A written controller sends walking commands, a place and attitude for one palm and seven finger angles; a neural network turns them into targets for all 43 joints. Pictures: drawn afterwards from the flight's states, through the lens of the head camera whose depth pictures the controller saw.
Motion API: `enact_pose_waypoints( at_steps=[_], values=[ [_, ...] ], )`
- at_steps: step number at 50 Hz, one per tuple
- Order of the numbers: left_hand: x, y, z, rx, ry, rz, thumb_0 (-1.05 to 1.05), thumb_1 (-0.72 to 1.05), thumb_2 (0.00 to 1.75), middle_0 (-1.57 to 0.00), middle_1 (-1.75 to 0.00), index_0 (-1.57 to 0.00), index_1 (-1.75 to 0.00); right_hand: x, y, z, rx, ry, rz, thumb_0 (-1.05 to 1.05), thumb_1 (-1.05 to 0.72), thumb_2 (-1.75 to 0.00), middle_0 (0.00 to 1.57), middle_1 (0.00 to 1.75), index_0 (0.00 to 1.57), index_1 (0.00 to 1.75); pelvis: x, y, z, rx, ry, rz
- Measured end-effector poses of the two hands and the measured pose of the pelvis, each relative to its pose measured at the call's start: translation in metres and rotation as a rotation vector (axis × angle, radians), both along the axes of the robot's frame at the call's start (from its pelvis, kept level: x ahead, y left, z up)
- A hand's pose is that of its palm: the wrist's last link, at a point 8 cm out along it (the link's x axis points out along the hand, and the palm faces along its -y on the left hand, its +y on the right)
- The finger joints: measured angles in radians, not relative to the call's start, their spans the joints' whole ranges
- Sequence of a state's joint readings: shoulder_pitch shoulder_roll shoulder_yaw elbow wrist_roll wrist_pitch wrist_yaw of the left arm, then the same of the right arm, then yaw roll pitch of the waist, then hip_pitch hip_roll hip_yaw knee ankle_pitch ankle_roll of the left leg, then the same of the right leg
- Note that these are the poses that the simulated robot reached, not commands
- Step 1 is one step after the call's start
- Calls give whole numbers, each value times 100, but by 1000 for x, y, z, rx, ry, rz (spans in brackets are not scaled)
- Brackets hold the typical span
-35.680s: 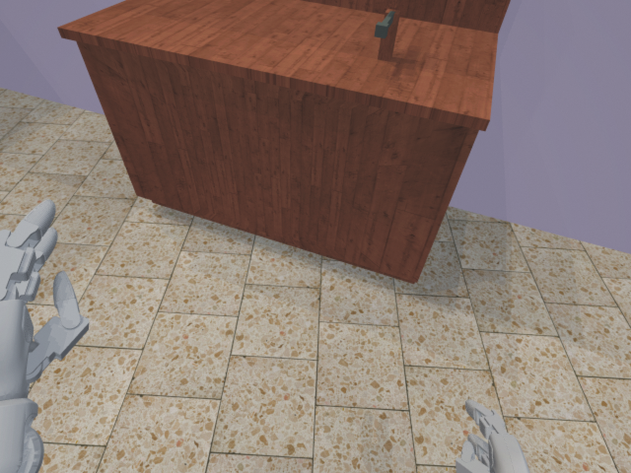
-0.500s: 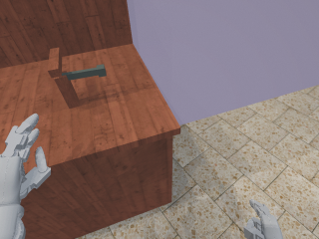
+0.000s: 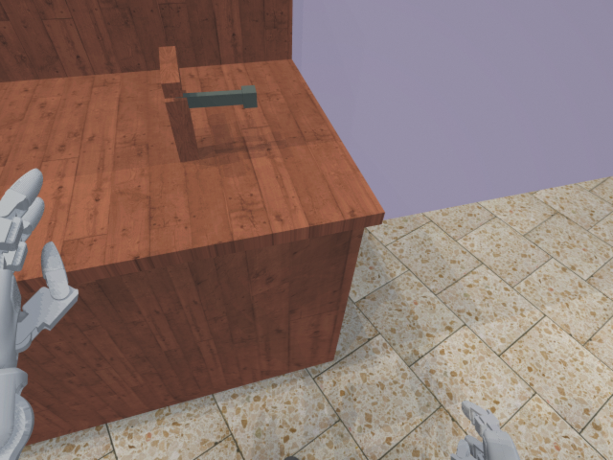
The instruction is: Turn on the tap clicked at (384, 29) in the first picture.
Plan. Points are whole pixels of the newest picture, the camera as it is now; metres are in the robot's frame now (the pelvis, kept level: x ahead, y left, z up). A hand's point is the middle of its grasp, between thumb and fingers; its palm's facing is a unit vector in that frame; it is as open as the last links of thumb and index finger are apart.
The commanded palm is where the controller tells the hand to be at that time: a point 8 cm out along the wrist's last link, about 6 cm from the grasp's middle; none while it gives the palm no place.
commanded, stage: step back with the hand held close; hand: left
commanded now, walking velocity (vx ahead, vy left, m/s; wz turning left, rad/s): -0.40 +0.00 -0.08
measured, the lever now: (249, 96) +0.66 +0.15 +0.14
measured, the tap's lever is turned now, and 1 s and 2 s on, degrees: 86 86 86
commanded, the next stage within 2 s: stop stepping back and stand still in 0.34 s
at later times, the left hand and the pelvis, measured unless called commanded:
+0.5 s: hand out of the picture +0.07 +0.27 +0.18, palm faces +0.32 -0.90 -0.31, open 7.4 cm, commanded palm +0.04 +0.31 +0.18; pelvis -0.14 +0.04 +0.00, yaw -4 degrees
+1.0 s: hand out of the picture -0.03 +0.29 +0.18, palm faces +0.37 -0.84 -0.39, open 7.4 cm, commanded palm -0.08 +0.33 +0.18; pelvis -0.26 +0.06 +0.00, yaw -4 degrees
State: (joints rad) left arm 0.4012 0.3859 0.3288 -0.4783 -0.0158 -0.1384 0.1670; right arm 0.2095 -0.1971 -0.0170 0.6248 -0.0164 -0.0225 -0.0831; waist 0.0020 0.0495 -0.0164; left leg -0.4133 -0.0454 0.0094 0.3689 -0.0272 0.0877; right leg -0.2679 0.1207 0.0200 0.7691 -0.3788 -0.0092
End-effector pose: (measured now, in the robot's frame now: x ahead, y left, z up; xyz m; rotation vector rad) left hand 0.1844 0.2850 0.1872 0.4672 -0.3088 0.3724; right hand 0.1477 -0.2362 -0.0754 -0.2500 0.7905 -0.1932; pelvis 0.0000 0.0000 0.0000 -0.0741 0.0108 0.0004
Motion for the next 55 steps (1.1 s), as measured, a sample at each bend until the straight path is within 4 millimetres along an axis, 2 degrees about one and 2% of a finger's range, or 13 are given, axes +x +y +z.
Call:
enact_pose_waypoints(
  at_steps=[3,7,13,18,21,26,30,33,39,43,46,49,55],
  values=[
    [-18,4,3,-5,-14,10,1,89,90,-21,-30,-21,-30,0,10,0,26,-18,28,1,-90,-90,20,30,20,30,-10,2,-2,11,38,-12],
    [-38,-1,-13,-21,12,-22,1,89,90,-20,-30,-21,-30,2,20,-10,58,-59,56,1,-90,-90,20,30,20,30,-35,6,-15,36,54,-64],
    [-49,-3,-16,-67,-23,-123,1,88,90,-21,-30,-21,-30,-26,29,-4,44,-77,10,1,-90,-89,20,30,20,30,-56,16,-18,2,-46,-80],
    [-70,4,-9,-76,-67,-164,1,88,90,-21,-30,-21,-30,-63,27,11,7,-134,13,1,-90,-89,20,30,20,30,-100,23,-21,3,-72,-75],
    [-106,10,-4,-51,-69,-169,1,89,90,-21,-30,-21,-30,-94,24,13,7,-122,-11,1,-90,-89,20,30,20,30,-125,30,-19,12,-74,-42],
    [-162,39,-1,-60,-68,-124,1,88,90,-21,-30,-21,-30,-154,30,23,-47,-12,-39,1,-90,-90,20,30,20,30,-146,44,-3,65,-25,-69],
    [-180,70,-17,-93,-86,-55,1,88,90,-21,-30,-21,-30,-185,39,8,-112,0,-27,1,-90,-90,20,30,20,30,-176,68,-16,25,-10,-5],
    [-190,84,-27,-118,-26,-6,1,89,90,-21,-30,-21,-30,-208,58,2,-69,1,-48,1,-90,-90,20,29,20,30,-198,77,-12,55,-43,-31],
    [-221,64,-4,-88,-9,-75,2,89,90,-20,-30,-21,-30,-248,102,4,73,-30,-27,1,-90,-90,20,30,20,30,-221,80,4,54,-57,-46],
    [-233,53,18,-30,-21,-96,2,89,90,-21,-30,-21,-30,-261,113,1,133,-16,-16,1,-90,-89,20,30,20,30,-232,76,12,46,-44,-58],
    [-239,52,19,25,12,-56,1,89,90,-21,-30,-21,-30,-262,109,-5,158,-30,-15,1,-89,-89,20,30,21,30,-241,68,8,67,-29,-51],
    [-247,50,6,9,43,-34,1,89,90,-21,-30,-21,-30,-263,93,-15,147,-31,-10,1,-89,-89,20,30,21,30,-255,64,-1,75,-35,-67],
    [-258,41,-13,-103,67,-38,1,89,90,-21,-30,-21,-30,-279,50,-5,60,-26,-67,1,-90,-89,20,30,20,30,-256,59,4,91,-57,-47]
  ],
)
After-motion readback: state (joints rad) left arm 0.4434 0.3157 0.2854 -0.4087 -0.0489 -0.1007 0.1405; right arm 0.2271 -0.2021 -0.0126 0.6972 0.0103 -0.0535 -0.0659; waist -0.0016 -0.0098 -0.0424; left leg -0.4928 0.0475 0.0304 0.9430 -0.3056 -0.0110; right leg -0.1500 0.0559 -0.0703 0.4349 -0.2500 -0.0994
